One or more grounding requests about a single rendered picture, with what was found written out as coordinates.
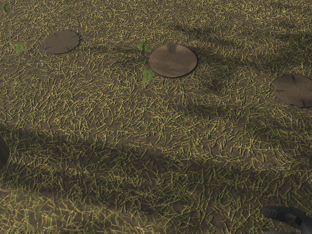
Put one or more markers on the robot right hand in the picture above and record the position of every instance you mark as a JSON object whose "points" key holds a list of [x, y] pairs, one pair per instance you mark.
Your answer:
{"points": [[292, 216]]}

